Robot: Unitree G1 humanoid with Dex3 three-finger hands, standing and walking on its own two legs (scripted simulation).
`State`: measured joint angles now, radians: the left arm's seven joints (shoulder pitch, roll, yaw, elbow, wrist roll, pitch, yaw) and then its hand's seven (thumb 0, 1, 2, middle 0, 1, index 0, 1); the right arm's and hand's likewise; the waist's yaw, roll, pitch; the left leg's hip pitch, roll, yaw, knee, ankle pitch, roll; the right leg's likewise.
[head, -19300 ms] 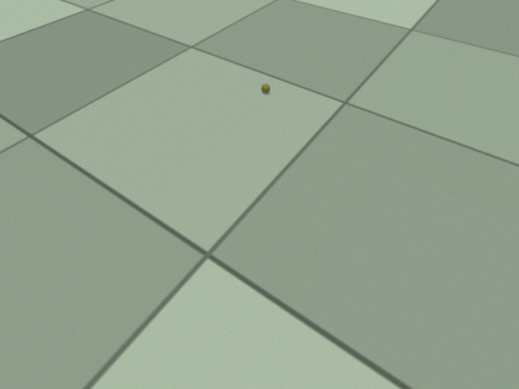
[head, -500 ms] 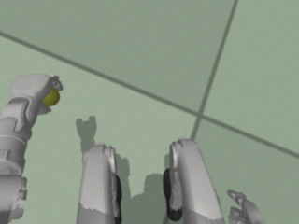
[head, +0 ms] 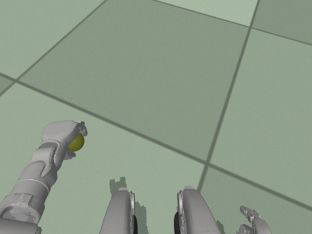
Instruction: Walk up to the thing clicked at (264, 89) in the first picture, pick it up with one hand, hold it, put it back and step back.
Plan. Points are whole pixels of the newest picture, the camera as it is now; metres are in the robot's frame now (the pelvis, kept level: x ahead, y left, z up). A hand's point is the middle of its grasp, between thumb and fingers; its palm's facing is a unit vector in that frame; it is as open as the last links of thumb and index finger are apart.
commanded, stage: lift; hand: left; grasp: from above
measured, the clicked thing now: (73, 141) +0.38 +0.24 -0.08
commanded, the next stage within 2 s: hold in 0.56 s
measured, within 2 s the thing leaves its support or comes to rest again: neither
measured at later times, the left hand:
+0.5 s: hand (66, 125) +0.38 +0.22 +0.03, palm faces -0.43 -0.07 -0.90, open 8.3 cm
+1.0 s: hand (62, 107) +0.40 +0.22 +0.08, palm faces -0.45 -0.05 -0.89, open 8.3 cm
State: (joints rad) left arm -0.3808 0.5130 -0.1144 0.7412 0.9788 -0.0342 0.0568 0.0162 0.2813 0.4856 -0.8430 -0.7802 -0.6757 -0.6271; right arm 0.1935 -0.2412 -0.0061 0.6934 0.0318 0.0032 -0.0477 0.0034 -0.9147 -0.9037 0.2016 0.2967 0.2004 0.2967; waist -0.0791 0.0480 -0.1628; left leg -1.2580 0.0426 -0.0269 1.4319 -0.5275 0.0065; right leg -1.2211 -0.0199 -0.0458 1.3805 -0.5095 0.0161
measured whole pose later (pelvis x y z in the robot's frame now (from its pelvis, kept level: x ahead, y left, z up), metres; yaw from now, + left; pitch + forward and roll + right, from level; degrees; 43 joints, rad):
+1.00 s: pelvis +0.08 +0.00 +0.13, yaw -1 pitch +7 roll +0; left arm -0.33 0.39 -0.21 0.80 0.97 0.02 0.06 0.03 0.30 0.43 -0.87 -0.74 -0.70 -0.59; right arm 0.24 -0.26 -0.05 0.73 0.05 0.02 -0.05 0.01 -0.91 -0.90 0.20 0.30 0.20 0.30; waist -0.03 0.04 -0.08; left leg -0.45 0.03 0.05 0.67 -0.34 0.00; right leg -0.46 -0.02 0.01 0.66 -0.33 0.02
